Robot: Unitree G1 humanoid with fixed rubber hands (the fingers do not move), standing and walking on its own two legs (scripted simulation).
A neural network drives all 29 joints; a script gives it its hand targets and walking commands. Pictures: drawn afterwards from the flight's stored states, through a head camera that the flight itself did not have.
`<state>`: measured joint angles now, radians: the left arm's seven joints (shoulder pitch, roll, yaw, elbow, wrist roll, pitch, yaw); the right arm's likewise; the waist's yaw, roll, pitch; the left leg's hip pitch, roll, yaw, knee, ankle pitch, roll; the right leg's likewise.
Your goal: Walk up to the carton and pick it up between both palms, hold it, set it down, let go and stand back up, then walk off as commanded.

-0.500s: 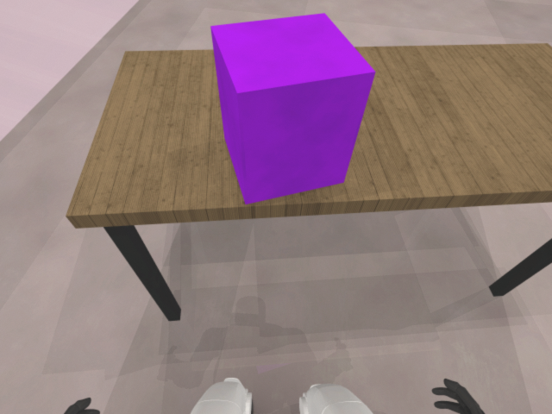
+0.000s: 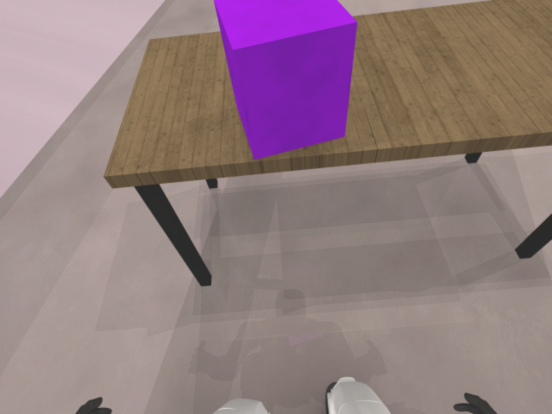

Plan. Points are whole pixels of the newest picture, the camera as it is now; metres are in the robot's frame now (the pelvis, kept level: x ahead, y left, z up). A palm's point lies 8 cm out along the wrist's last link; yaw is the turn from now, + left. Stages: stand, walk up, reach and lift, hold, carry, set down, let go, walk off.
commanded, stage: walk off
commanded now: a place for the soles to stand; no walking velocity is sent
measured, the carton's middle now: (283, 72) +0.72 +0.01 +0.07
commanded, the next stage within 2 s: none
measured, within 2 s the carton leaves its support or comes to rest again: neither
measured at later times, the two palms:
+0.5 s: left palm out of the picture +0.00 +0.29 -0.11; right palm out of the picture -0.03 -0.32 -0.12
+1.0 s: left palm out of the picture -0.14 +0.30 -0.10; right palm out of the picture -0.16 -0.30 -0.12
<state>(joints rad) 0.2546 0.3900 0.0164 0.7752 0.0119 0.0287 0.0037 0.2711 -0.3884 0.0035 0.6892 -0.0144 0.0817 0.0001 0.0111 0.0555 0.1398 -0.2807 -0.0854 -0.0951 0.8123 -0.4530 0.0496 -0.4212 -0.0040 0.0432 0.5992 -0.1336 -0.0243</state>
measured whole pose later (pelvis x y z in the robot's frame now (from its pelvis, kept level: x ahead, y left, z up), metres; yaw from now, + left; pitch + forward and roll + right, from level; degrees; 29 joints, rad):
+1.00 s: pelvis -0.23 +0.00 -0.01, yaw +0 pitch -4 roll +1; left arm 0.22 0.38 0.02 0.77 0.01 0.06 0.00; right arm 0.30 -0.40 0.00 0.69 -0.01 0.06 0.00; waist 0.00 0.03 0.16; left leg -0.25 -0.07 -0.09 0.73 -0.43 0.01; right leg -0.48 0.03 0.07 0.64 -0.15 -0.01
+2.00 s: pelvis -0.41 +0.01 +0.00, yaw -1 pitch -2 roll +0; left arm 0.22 0.42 0.02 0.81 0.01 0.02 0.00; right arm 0.27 -0.40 0.00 0.74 -0.01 -0.02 0.00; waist 0.00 -0.02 0.10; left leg -0.30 -0.03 -0.10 0.68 -0.36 0.00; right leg -0.31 0.03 0.09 0.70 -0.39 -0.01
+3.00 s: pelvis -0.42 +0.00 +0.01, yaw -1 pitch +1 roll +0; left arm 0.21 0.35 0.02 0.88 0.01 -0.04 -0.01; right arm 0.25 -0.40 0.00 0.76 -0.01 -0.03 0.01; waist 0.00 0.03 -0.02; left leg -0.27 -0.01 -0.10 0.51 -0.25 -0.02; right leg -0.28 0.03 0.09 0.52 -0.24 0.00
